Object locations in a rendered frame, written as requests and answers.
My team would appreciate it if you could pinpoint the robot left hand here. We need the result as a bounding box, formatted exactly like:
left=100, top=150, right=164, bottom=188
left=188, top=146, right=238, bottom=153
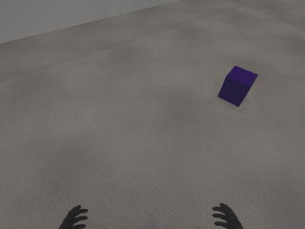
left=59, top=205, right=89, bottom=229

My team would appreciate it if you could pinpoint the carton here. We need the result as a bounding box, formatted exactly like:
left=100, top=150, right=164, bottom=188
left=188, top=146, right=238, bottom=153
left=218, top=66, right=258, bottom=107

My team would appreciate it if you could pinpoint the robot right hand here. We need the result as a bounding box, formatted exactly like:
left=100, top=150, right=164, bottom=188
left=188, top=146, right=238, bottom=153
left=212, top=202, right=243, bottom=229

